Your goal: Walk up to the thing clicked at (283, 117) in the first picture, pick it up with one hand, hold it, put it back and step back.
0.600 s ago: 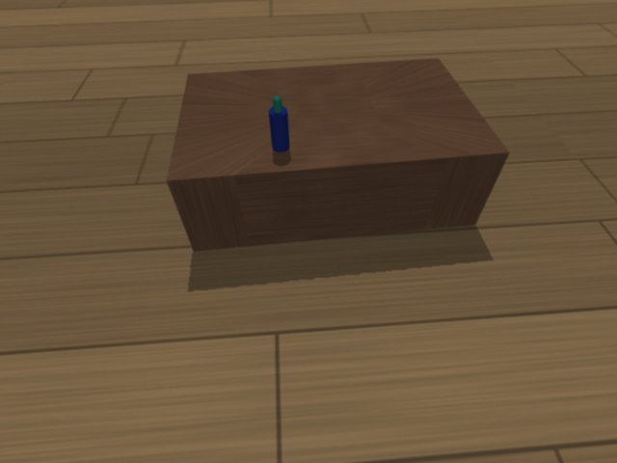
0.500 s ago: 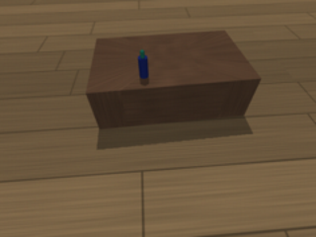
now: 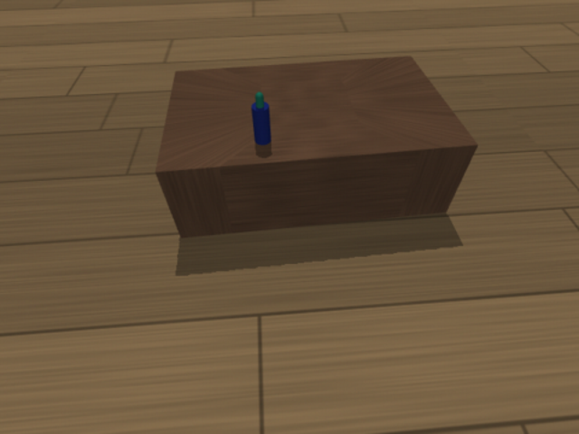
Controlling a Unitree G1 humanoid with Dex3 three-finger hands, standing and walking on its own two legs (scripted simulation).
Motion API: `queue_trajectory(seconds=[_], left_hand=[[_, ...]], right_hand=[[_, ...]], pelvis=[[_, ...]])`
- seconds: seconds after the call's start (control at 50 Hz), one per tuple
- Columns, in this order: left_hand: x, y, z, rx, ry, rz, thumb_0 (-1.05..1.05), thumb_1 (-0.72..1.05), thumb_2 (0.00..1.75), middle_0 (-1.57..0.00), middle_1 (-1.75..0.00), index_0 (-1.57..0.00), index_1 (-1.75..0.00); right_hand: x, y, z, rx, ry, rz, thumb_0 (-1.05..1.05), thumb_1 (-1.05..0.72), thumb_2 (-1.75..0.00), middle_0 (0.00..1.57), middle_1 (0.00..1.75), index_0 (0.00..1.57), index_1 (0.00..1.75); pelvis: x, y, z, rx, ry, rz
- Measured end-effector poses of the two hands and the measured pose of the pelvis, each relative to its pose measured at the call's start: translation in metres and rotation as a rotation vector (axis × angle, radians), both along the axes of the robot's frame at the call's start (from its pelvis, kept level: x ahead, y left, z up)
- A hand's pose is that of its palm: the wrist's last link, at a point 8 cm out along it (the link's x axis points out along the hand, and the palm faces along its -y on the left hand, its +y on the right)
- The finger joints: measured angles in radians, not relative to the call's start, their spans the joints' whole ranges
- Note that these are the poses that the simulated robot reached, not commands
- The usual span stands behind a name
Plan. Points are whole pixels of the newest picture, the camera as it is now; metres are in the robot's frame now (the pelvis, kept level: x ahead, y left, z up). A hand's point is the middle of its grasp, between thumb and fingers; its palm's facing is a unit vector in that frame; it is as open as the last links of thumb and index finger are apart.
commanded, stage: stand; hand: left
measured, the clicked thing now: (261, 117) +1.22 +0.13 -0.29
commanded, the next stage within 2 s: walk up in 0.52 s
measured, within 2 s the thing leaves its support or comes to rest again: neither
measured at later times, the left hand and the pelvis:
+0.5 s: hand out of the picture +0.08 +0.25 -0.16, palm faces -0.02 -0.94 -0.34, open 7.4 cm; pelvis +0.00 +0.00 +0.00, yaw +0 degrees
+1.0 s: hand out of the picture +0.15 +0.20 -0.14, palm faces +0.06 -0.92 -0.38, open 7.4 cm; pelvis +0.12 -0.08 -0.01, yaw +2 degrees
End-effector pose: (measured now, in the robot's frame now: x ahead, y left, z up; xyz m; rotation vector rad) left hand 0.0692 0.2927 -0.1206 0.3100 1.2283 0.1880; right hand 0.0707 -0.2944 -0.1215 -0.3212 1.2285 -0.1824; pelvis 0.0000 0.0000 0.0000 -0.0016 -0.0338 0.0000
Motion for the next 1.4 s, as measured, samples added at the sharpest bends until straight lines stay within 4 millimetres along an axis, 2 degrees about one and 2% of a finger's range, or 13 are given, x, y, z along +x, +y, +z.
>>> queue_trajectory(seconds=[0.58,0.64,0.7,0.76,0.82,0.86,0.92,1.04,1.12,1.22,1.3,1.34,1.4], left_hand=[[0.005,0.008,0.001,-0.008,-0.023,0.006,0.01,0.91,0.90,-0.20,-0.30,-0.20,-0.30],[0.011,0.013,0.001,0.007,-0.026,0.002,0.01,0.91,0.90,-0.20,-0.30,-0.20,-0.30],[0.025,0.013,0.005,0.028,-0.028,-0.013,0.01,0.91,0.90,-0.20,-0.30,-0.20,-0.30],[0.046,0.003,0.011,0.042,-0.048,-0.033,0.01,0.91,0.90,-0.20,-0.30,-0.20,-0.30],[0.067,-0.012,0.014,0.065,-0.076,-0.045,0.01,0.91,0.90,-0.20,-0.30,-0.20,-0.30],[0.075,-0.022,0.012,0.084,-0.106,-0.032,0.01,0.91,0.90,-0.20,-0.30,-0.20,-0.30],[0.073,-0.038,0.014,0.082,-0.114,0.012,0.01,0.91,0.90,-0.20,-0.30,-0.20,-0.30],[0.070,-0.061,0.017,0.042,-0.040,0.080,0.01,0.91,0.90,-0.20,-0.30,-0.20,-0.30],[0.083,-0.065,0.010,0.021,-0.006,0.103,0.01,0.90,0.90,-0.20,-0.30,-0.20,-0.30],[0.116,-0.059,-0.010,-0.006,0.008,0.121,0.01,0.90,0.90,-0.20,-0.30,-0.20,-0.30],[0.154,-0.051,-0.029,-0.019,0.039,0.119,0.01,0.91,0.90,-0.20,-0.30,-0.20,-0.30],[0.179,-0.051,-0.028,-0.024,0.046,0.098,0.01,0.91,0.90,-0.20,-0.30,-0.20,-0.30],[0.223,-0.051,-0.020,-0.023,0.012,0.064,0.01,0.91,0.90,-0.20,-0.30,-0.20,-0.30]], right_hand=[[0.006,-0.002,0.003,0.003,-0.038,0.003,0.01,-0.91,-0.90,0.21,0.30,0.20,0.30],[0.001,-0.015,0.004,-0.008,-0.055,-0.013,0.01,-0.91,-0.90,0.21,0.30,0.20,0.30],[-0.008,-0.036,0.005,-0.030,-0.037,-0.034,0.01,-0.90,-0.89,0.21,0.30,0.21,0.30],[-0.015,-0.062,0.004,-0.044,0.011,-0.050,0.01,-0.90,-0.89,0.21,0.30,0.21,0.30],[-0.009,-0.091,-0.007,-0.054,0.049,-0.061,0.01,-0.90,-0.90,0.21,0.30,0.21,0.30],[0.006,-0.108,-0.017,-0.067,0.065,-0.050,0.01,-0.90,-0.90,0.21,0.30,0.20,0.30],[0.041,-0.117,-0.017,-0.058,0.057,-0.022,0.01,-0.91,-0.90,0.21,0.30,0.20,0.30],[0.130,-0.116,0.004,-0.020,-0.063,0.061,0.01,-0.91,-0.90,0.20,0.30,0.20,0.30],[0.182,-0.111,0.012,-0.019,-0.084,0.110,0.01,-0.91,-0.90,0.21,0.30,0.20,0.30],[0.251,-0.096,0.014,-0.041,-0.086,0.171,0.01,-0.91,-0.90,0.21,0.30,0.20,0.30],[0.306,-0.080,0.012,-0.063,-0.157,0.194,0.01,-0.91,-0.90,0.21,0.30,0.20,0.30],[0.323,-0.075,0.016,-0.055,-0.204,0.174,0.01,-0.91,-0.90,0.21,0.30,0.20,0.30],[0.337,-0.073,0.024,-0.046,-0.224,0.139,0.01,-0.91,-0.90,0.21,0.30,0.20,0.30]], pelvis=[[0.008,0.001,-0.002,0.005,-0.003,0.000],[0.016,-0.006,-0.007,0.017,0.005,-0.010],[0.025,-0.018,-0.008,0.030,0.000,-0.008],[0.039,-0.035,-0.010,0.035,-0.007,-0.006],[0.057,-0.054,-0.018,0.029,-0.020,-0.012],[0.070,-0.066,-0.026,-0.003,-0.029,0.007],[0.088,-0.078,-0.024,0.002,-0.034,0.024],[0.130,-0.087,-0.008,-0.001,-0.029,0.027],[0.163,-0.089,-0.008,-0.015,-0.018,0.047],[0.210,-0.082,-0.018,-0.030,-0.007,0.075],[0.248,-0.070,-0.030,0.011,-0.010,0.070],[0.265,-0.067,-0.028,0.001,-0.015,0.070],[0.291,-0.069,-0.020,0.003,-0.022,0.069]])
